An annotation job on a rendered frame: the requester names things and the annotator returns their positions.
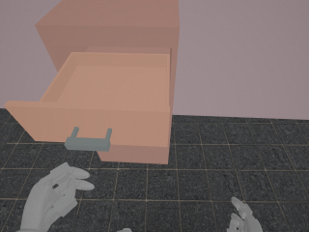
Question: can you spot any robot left hand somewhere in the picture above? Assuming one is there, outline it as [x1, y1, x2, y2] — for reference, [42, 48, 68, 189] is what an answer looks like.
[20, 162, 95, 232]

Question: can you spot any robot right hand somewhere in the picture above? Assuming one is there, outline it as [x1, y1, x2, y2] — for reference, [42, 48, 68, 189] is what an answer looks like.
[227, 196, 263, 232]

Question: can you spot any cabinet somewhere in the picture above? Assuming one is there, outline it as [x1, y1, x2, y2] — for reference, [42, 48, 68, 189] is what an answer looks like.
[35, 0, 180, 164]

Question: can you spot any handle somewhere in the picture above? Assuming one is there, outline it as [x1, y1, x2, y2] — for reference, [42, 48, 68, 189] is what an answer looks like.
[64, 127, 112, 152]

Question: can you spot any drawer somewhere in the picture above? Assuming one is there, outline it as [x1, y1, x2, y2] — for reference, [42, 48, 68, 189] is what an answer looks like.
[4, 52, 170, 147]

